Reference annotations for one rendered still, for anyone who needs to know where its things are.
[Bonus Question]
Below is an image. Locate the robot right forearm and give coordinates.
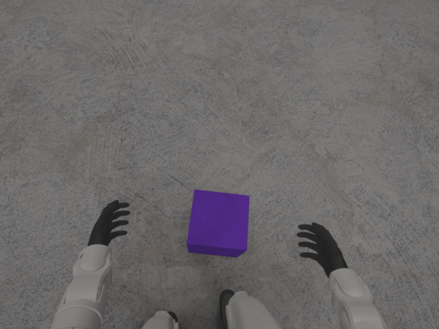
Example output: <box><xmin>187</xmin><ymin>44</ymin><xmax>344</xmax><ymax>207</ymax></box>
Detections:
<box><xmin>328</xmin><ymin>268</ymin><xmax>388</xmax><ymax>329</ymax></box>

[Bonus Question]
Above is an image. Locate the robot left forearm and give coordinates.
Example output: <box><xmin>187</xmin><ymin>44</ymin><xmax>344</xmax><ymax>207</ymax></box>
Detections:
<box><xmin>50</xmin><ymin>244</ymin><xmax>112</xmax><ymax>329</ymax></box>

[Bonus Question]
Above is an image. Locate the robot left hand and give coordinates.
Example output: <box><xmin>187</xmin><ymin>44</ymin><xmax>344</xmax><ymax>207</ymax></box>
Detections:
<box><xmin>88</xmin><ymin>200</ymin><xmax>130</xmax><ymax>246</ymax></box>

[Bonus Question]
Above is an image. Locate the carton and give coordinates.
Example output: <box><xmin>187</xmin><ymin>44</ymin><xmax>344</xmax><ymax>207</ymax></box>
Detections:
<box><xmin>187</xmin><ymin>189</ymin><xmax>250</xmax><ymax>258</ymax></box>

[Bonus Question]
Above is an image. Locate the robot left shin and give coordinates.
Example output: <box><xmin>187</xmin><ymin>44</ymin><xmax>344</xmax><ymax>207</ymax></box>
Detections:
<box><xmin>155</xmin><ymin>311</ymin><xmax>172</xmax><ymax>318</ymax></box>

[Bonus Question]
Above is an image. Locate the robot left foot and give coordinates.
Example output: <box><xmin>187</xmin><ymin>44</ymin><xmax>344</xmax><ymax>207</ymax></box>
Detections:
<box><xmin>168</xmin><ymin>311</ymin><xmax>178</xmax><ymax>322</ymax></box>

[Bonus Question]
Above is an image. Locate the robot right hand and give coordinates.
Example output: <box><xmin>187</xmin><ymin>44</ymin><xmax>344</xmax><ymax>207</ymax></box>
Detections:
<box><xmin>297</xmin><ymin>222</ymin><xmax>348</xmax><ymax>278</ymax></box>

